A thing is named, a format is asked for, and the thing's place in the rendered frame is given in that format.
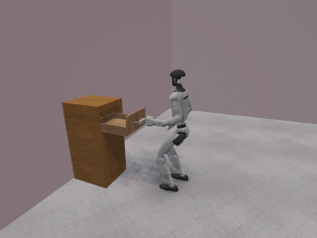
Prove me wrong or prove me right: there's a cabinet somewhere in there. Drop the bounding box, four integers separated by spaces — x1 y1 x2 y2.
62 95 127 188

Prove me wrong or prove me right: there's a drawer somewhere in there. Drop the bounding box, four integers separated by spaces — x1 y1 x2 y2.
100 107 146 137

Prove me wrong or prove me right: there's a robot left forearm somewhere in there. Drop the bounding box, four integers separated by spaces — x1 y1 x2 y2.
154 115 180 127

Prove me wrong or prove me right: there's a robot right hand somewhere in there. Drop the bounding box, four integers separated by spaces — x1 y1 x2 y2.
166 124 176 131

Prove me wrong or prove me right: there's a robot left hand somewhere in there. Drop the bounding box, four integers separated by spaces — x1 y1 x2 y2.
146 116 155 127

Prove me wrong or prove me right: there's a handle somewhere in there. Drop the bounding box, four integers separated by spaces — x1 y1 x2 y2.
134 118 147 125

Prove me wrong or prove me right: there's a left robot foot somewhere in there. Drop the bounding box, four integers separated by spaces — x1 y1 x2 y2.
159 183 178 192

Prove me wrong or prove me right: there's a right robot upper arm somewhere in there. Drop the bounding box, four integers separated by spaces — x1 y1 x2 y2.
185 89 193 113

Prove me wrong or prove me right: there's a humanoid robot torso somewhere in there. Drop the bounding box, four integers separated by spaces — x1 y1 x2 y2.
170 89 189 140

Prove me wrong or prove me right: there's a left robot upper arm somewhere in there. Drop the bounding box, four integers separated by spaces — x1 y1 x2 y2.
169 92 182 122

